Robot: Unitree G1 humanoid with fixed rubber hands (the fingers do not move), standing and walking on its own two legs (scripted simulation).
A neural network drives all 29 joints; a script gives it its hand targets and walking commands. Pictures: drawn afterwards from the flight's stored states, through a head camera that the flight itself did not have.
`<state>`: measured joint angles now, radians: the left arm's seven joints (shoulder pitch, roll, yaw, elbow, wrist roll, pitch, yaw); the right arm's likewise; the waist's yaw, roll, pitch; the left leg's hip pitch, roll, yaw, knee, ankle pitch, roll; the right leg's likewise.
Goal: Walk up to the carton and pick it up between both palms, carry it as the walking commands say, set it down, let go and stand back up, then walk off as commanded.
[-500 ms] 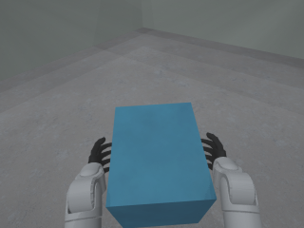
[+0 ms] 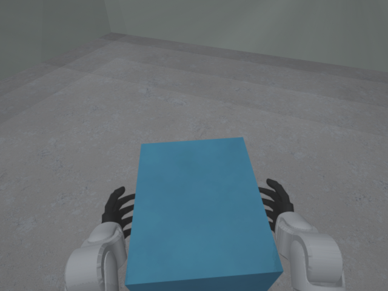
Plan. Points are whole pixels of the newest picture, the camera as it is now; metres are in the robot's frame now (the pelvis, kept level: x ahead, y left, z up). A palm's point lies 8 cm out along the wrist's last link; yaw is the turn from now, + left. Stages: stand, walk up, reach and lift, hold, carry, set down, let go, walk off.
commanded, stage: carry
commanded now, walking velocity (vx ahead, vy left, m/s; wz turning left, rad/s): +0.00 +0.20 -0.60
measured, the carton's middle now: (198, 224) +0.26 +0.02 +0.03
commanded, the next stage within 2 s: none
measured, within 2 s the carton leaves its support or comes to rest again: neither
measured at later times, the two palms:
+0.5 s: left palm (107, 213) +0.25 +0.20 +0.09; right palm (273, 242) +0.20 -0.10 +0.09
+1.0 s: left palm (131, 207) +0.27 +0.16 +0.07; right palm out of the picture +0.10 -0.09 +0.06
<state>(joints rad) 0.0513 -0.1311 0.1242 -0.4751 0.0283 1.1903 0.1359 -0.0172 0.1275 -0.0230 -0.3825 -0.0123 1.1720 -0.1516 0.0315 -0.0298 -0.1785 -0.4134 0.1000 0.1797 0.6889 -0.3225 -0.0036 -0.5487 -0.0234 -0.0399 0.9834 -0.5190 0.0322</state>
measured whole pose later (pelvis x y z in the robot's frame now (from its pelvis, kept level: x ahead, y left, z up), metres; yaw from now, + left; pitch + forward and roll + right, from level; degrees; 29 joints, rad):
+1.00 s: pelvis +0.00 +0.16 +0.00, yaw -33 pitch +4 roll +2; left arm 0.09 -0.14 0.08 -0.47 0.03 1.16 0.12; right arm 0.05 0.13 -0.04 -0.47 -0.02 1.19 -0.15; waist -0.03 0.02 -0.08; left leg -0.58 0.09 0.06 1.10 -0.47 -0.09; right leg -0.43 -0.01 -0.07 0.73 -0.37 -0.06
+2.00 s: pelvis +0.16 +0.34 +0.00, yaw -68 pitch +4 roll +0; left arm 0.07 -0.13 0.10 -0.59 0.01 1.15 0.13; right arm 0.04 0.13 0.00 -0.52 -0.02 1.10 -0.14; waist 0.04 -0.05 -0.04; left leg -0.43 0.08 0.15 0.69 -0.33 0.00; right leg -0.57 -0.03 0.02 1.02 -0.57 0.06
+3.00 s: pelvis +0.21 +0.61 +0.01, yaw -97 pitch +3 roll -2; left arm 0.04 -0.13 0.05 -0.56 0.04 1.20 0.14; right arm 0.07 0.13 -0.05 -0.54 -0.01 1.14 -0.13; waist 0.01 -0.01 -0.15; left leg -0.42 0.08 0.20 0.65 -0.29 0.06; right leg -0.29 -0.02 -0.05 0.66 -0.43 0.05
